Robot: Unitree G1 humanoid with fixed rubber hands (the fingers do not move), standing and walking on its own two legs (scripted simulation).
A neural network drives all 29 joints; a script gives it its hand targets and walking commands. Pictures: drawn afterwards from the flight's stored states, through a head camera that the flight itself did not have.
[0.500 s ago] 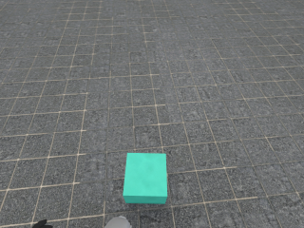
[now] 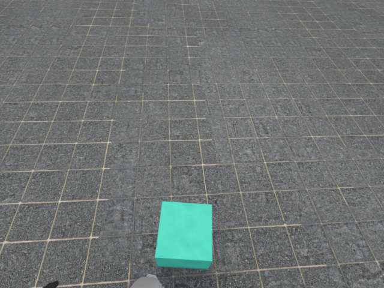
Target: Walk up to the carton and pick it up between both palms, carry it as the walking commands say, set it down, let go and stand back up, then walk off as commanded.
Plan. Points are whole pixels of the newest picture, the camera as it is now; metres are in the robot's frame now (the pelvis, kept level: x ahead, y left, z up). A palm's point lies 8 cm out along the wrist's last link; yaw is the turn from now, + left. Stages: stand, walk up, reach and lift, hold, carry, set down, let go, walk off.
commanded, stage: walk up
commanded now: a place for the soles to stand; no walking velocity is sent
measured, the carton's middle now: (184, 235) +0.43 +0.01 -0.66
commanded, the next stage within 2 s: none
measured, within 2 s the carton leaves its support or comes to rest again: neither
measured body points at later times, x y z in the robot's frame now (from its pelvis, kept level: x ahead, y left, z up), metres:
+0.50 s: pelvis -0.01 +0.02 +0.00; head +0.02 +0.03 +0.45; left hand +0.09 +0.33 -0.12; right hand +0.10 -0.29 -0.11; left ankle +0.07 +0.14 -0.71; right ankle +0.00 -0.10 -0.71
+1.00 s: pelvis -0.09 +0.02 +0.00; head -0.07 +0.01 +0.44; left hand -0.01 +0.34 -0.11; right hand +0.01 -0.29 -0.13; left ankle +0.00 +0.15 -0.69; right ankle -0.06 -0.09 -0.71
